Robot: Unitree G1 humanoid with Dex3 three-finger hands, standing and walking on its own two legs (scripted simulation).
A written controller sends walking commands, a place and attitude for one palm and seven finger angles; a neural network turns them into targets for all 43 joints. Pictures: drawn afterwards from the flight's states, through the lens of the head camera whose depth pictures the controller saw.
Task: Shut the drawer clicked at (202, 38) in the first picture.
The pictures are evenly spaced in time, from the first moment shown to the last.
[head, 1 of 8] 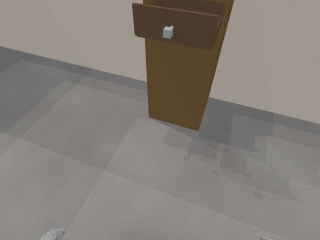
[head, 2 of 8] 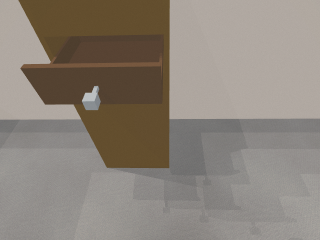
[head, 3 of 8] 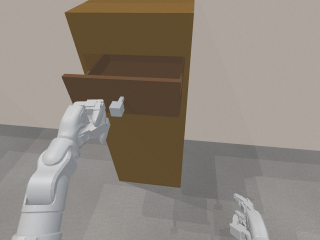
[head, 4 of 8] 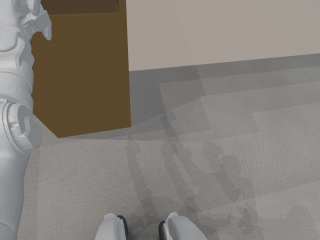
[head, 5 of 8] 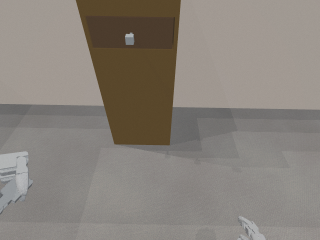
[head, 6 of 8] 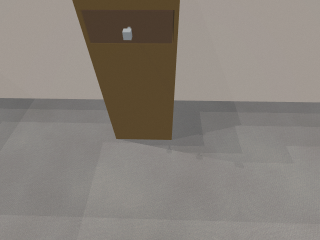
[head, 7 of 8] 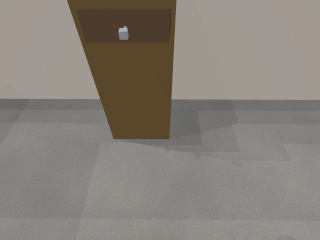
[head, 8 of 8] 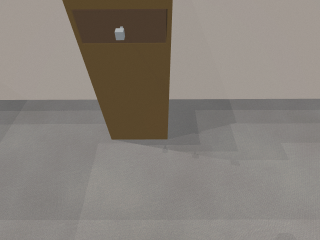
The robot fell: no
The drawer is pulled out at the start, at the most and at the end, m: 0.17 0.17 0.00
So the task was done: yes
